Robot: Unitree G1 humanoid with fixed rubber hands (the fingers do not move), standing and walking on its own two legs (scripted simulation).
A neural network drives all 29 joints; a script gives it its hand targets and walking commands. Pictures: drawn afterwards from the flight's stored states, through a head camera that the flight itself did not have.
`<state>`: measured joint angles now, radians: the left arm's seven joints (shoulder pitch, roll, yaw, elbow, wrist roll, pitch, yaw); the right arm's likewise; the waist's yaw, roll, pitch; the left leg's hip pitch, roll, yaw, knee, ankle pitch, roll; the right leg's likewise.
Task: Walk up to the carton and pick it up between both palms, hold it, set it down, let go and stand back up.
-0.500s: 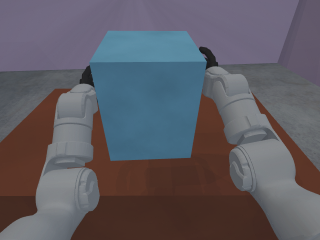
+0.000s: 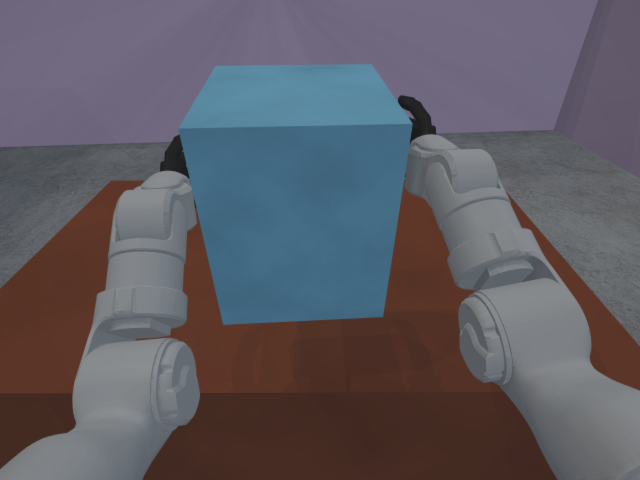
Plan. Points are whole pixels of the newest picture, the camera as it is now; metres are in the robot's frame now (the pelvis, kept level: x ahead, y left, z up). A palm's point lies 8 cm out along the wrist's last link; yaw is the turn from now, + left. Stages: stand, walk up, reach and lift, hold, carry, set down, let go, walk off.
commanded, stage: hold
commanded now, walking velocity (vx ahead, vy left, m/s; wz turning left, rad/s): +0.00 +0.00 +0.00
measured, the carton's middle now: (299, 191) +0.39 +0.03 +0.25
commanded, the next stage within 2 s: none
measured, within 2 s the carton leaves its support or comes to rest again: neither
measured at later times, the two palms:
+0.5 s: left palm (176, 187) +0.36 +0.17 +0.27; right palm (420, 155) +0.38 -0.12 +0.30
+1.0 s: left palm (178, 187) +0.37 +0.17 +0.27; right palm (419, 157) +0.39 -0.12 +0.29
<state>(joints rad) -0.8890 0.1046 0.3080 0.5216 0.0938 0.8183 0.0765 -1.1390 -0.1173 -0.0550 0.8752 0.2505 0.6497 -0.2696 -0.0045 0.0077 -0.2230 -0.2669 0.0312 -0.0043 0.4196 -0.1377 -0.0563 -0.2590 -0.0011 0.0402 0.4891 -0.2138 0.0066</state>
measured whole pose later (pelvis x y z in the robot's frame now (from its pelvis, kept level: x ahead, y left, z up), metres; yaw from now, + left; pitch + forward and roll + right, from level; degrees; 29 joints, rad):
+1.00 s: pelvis +0.00 +0.00 +0.00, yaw +0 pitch -1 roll +1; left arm -0.90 0.11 0.31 0.54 0.09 0.81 0.08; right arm -1.13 -0.12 -0.06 0.88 0.26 0.64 -0.27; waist 0.00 0.01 -0.21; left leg -0.27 0.03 0.00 0.42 -0.14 -0.06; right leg -0.26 0.00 0.04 0.49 -0.21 0.01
